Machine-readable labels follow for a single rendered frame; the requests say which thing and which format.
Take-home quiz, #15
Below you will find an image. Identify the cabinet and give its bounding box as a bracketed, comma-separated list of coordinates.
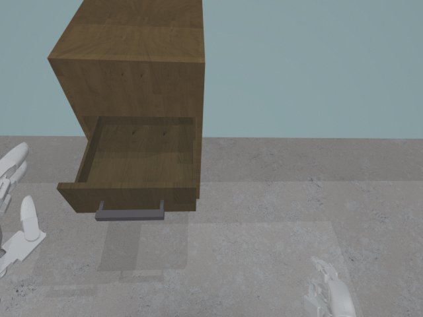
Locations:
[48, 0, 205, 199]

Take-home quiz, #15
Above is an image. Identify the right robot hand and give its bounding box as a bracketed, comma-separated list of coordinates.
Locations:
[304, 256, 356, 317]

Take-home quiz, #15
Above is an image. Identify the left robot hand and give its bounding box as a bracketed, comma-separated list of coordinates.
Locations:
[0, 142, 46, 279]

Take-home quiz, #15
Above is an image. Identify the drawer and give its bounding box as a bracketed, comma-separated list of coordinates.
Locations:
[56, 116, 196, 213]

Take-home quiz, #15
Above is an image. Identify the handle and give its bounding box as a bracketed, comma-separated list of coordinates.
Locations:
[95, 200, 165, 221]

